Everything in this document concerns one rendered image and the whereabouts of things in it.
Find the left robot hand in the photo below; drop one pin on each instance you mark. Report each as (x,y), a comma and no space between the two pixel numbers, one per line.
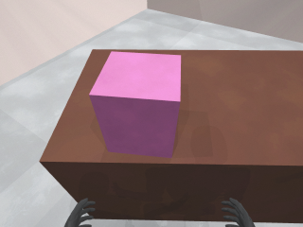
(75,218)

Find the carton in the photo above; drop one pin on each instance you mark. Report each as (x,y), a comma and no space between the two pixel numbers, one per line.
(136,99)

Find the pedestal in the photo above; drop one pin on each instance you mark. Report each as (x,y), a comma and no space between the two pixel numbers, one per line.
(239,135)

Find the right robot hand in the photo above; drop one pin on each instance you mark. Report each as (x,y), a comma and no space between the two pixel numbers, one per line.
(241,215)

